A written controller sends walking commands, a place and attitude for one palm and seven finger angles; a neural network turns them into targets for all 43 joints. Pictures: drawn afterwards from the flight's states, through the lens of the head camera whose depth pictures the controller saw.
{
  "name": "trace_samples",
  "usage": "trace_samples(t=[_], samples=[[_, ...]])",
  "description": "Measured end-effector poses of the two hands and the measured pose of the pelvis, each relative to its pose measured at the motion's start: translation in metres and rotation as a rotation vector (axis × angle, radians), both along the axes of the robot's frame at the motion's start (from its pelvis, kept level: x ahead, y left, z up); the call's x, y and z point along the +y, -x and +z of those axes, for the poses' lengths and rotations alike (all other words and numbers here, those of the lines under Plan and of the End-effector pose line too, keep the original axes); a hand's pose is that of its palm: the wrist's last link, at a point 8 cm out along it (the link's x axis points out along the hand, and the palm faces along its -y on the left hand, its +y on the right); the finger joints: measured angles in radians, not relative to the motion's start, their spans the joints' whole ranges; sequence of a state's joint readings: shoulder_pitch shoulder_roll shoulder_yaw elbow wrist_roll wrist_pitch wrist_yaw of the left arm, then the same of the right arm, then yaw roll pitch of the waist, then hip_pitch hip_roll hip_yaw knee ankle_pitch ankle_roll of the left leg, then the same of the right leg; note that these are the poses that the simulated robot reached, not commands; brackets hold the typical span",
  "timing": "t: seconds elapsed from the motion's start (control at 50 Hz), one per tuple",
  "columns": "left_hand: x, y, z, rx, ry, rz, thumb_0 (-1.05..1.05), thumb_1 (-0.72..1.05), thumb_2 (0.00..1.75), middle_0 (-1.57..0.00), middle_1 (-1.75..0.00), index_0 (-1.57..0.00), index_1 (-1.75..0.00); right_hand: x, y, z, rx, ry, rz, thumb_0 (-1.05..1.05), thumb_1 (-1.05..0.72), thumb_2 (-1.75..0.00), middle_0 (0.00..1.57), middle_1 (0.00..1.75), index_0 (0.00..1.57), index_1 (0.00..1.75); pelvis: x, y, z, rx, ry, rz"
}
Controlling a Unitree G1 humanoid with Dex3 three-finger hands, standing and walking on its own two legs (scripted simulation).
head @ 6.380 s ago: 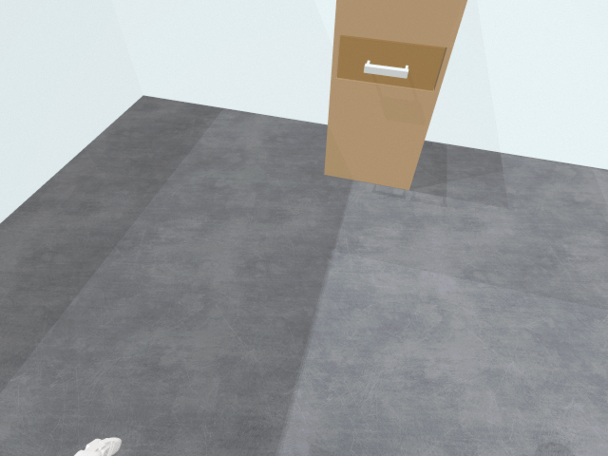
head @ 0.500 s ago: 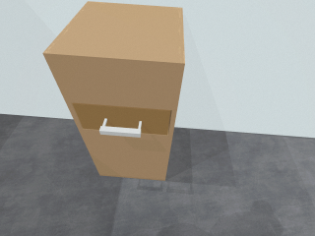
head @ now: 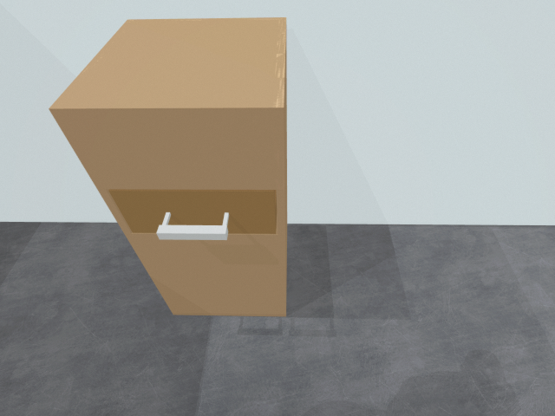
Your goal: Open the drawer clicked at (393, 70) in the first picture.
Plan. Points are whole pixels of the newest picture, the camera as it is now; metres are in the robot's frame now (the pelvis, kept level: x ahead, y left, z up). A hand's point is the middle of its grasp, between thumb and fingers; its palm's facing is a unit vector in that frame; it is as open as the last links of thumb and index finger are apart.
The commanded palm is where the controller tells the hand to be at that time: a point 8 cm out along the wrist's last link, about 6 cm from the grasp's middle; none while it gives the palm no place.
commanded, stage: come to a stop and stand still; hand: left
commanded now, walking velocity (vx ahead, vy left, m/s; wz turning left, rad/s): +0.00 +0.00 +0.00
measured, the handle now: (194, 224) +0.56 +0.24 -0.16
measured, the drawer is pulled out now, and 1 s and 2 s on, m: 0.00 0.00 0.00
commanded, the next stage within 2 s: look again from close up in 0.18 s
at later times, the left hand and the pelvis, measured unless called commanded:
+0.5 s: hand out of the picture +0.01 +0.19 -0.17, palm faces +0.01 -0.98 -0.19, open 7.4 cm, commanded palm none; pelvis +0.00 +0.02 +0.00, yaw +0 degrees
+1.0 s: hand out of the picture +0.12 +0.23 -0.10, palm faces -0.09 -0.85 -0.53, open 7.5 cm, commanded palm +0.12 +0.27 -0.05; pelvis +0.00 +0.04 +0.00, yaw -1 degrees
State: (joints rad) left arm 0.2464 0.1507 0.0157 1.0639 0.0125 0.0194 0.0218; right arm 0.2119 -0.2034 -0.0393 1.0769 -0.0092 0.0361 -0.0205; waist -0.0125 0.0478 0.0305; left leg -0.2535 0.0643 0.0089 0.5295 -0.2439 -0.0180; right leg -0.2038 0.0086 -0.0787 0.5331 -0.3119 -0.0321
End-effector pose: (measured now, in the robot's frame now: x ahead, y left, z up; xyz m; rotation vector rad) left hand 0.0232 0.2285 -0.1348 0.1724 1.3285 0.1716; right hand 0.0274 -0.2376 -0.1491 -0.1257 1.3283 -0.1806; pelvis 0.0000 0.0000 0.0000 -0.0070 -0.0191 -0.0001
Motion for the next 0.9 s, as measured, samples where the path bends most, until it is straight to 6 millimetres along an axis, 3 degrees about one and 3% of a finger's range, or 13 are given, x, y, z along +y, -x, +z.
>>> trace_samples(t=[0.14,0.28,0.38,0.52,0.68,0.88,0.9], samples=[[-0.007,0.0,0.0,-0.006,0.017,0.006,0.01,0.93,0.9,-0.2,-0.3,-0.2,-0.3,0.005,0.054,0.008,0.138,-0.01,0.002,0.01,-0.91,-0.9,0.2,0.3,0.2,0.29,-0.008,0.007,0.007,-0.009,-0.01,-0.002],[-0.011,0.014,0.001,0.043,0.023,0.005,0.01,0.92,0.9,-0.2,-0.3,-0.2,-0.3,0.017,0.076,0.008,0.184,-0.04,-0.019,0.01,-0.91,-0.9,0.2,0.3,0.2,0.29,-0.009,0.007,0.009,-0.006,-0.01,-0.01],[-0.009,0.024,-0.002,0.048,0.02,-0.027,0.01,0.91,0.9,-0.2,-0.3,-0.2,-0.3,0.025,0.065,0.003,0.129,-0.052,-0.026,0.01,-0.91,-0.9,0.2,0.3,0.2,0.29,0.002,0.007,0.004,0.012,0.014,-0.016],[0.01,0.018,-0.008,0.016,0.029,-0.004,0.01,0.91,0.9,-0.2,-0.3,-0.2,-0.3,0.044,0.041,0.003,0.051,-0.029,0.02,0.02,-0.93,-0.9,0.2,0.3,0.2,0.29,0.019,0.003,0.001,-0.001,0.005,-0.008],[0.026,0.015,-0.008,0.012,0.034,-0.011,0.01,0.91,0.9,-0.2,-0.29,-0.2,-0.3,0.047,0.026,0.01,0.021,0.001,0.032,0.02,-0.94,-0.9,0.2,0.3,0.2,0.29,0.032,0.0,0.003,0.0,-0.002,-0.016],[0.032,0.023,-0.01,0.053,0.045,-0.012,0.01,0.91,0.9,-0.2,-0.29,-0.2,-0.3,0.051,0.016,0.015,0.016,0.019,0.036,0.01,-0.93,-0.9,0.2,0.3,0.2,0.29,0.04,-0.004,0.004,0.004,0.002,-0.02],[0.033,0.014,-0.005,0.028,0.027,-0.058,0.01,0.91,0.9,-0.2,-0.3,-0.2,-0.3,0.05,0.013,0.017,-0.011,0.024,0.033,0.01,-0.93,-0.9,0.2,0.3,0.2,0.29,0.041,-0.003,0.004,0.005,0.002,-0.024]])
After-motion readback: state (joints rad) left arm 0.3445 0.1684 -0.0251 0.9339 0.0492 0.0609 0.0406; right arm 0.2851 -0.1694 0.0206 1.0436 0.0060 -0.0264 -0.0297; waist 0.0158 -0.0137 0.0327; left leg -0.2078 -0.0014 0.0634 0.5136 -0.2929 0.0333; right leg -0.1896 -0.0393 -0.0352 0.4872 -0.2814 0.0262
